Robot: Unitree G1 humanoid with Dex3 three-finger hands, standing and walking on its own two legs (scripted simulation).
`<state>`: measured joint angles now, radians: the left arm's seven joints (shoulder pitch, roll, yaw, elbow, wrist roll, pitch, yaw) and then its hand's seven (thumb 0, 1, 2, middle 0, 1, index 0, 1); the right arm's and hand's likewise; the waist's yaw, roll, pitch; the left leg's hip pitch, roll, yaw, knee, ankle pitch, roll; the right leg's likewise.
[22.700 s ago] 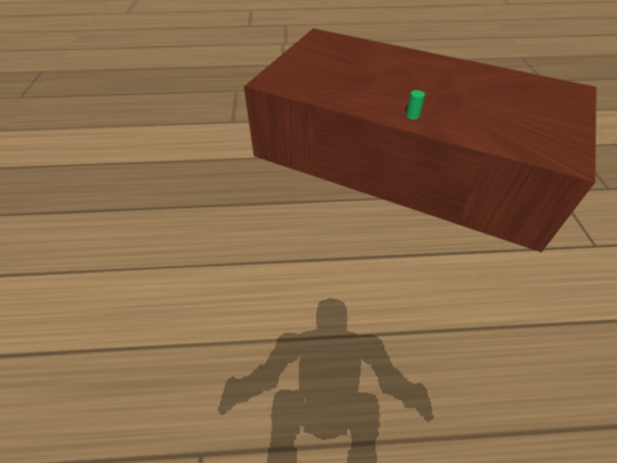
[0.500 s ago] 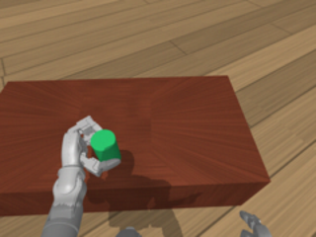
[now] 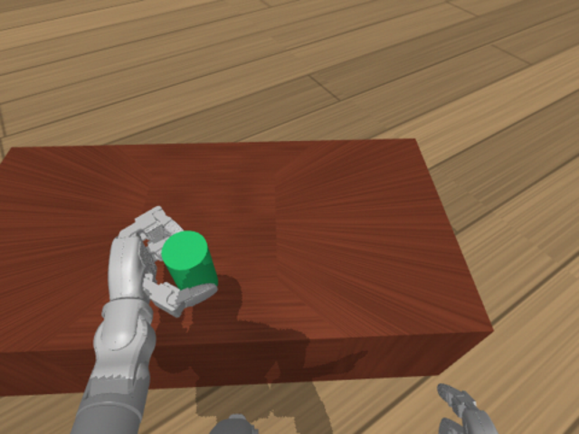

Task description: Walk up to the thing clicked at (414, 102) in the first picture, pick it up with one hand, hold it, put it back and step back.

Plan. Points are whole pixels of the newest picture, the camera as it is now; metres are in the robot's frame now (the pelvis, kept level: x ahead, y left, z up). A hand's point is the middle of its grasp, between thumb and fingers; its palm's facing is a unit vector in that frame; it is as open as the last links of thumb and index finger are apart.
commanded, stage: crouch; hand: left
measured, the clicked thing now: (192, 268) +0.31 +0.15 +0.06
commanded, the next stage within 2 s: lower in 1.32 s
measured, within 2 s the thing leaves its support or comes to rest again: neither
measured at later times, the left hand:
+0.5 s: hand (186, 266) +0.39 +0.20 -0.07, palm faces +0.15 -0.99 -0.02, open 9.5 cm
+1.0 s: hand (192, 270) +0.43 +0.22 -0.16, palm faces +0.17 -0.99 -0.01, open 9.5 cm
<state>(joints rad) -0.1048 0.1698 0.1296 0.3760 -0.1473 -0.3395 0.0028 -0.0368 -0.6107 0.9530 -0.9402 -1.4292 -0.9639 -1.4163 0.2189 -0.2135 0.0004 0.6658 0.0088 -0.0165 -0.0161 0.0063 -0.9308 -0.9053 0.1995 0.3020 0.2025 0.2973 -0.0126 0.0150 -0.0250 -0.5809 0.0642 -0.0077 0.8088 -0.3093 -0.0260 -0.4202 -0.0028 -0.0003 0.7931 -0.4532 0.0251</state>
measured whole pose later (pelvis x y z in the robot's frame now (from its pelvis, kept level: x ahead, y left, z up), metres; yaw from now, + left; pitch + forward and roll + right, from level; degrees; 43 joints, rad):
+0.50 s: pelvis -0.02 +0.00 -0.08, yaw -1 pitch +21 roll -3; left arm -0.47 0.30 0.31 0.86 -0.14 -0.61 -0.10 -0.03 -0.60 0.93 -0.97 -1.34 -0.99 -1.33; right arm 0.22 -0.23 -0.01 0.70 -0.04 -0.02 0.02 0.00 -0.92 -0.90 0.20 0.30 0.20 0.30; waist -0.07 0.00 -0.11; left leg -1.20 0.08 -0.06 1.25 -0.43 -0.03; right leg -1.02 0.02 -0.02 1.26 -0.61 0.02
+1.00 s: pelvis -0.04 +0.00 -0.16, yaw -4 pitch +30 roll -6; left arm -0.65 0.40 0.43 0.97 -0.11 -0.60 -0.13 -0.03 -0.58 0.92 -0.97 -1.31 -0.99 -1.29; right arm 0.15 -0.22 0.02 0.70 -0.07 0.03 0.05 0.00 -0.93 -0.91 0.20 0.30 0.20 0.30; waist -0.09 0.01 -0.17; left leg -1.59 0.10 -0.10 1.56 -0.51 -0.04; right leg -1.39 0.05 -0.04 1.56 -0.70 0.02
